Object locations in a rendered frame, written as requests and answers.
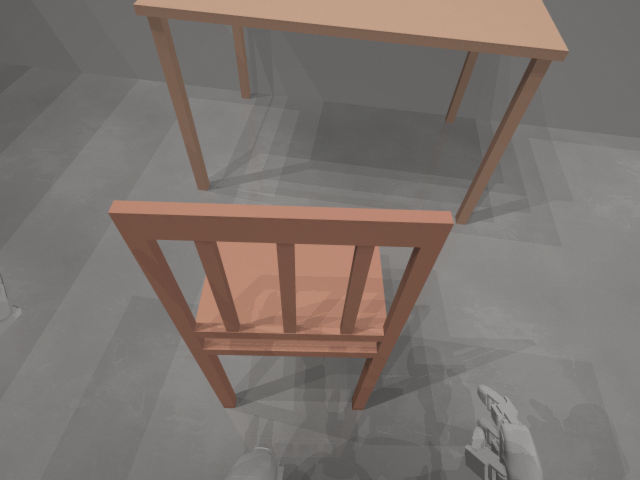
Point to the left robot thigh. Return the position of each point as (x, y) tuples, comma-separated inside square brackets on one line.
[(256, 466)]

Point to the left robot hand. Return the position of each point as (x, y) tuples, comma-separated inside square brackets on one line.
[(8, 312)]

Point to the left robot shin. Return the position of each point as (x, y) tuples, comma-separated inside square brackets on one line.
[(262, 450)]

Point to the table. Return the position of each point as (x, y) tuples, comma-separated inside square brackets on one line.
[(521, 28)]

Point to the chair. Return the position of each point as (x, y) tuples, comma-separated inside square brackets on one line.
[(285, 280)]

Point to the right robot hand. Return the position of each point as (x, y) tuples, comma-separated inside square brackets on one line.
[(513, 454)]

